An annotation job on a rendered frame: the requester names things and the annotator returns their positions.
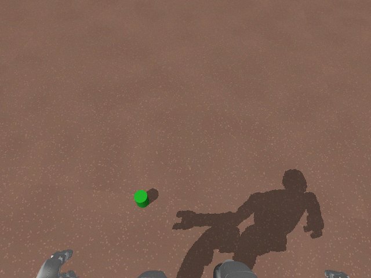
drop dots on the left robot hand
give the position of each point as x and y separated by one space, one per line
51 267

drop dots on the can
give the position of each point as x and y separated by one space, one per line
141 198

